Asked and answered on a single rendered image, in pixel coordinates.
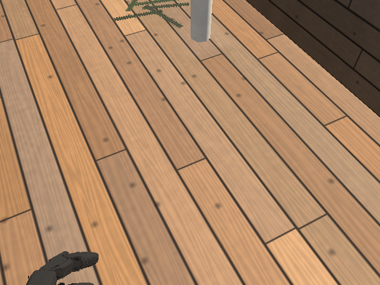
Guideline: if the left robot hand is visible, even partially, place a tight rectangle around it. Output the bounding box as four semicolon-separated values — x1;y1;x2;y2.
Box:
26;251;99;285

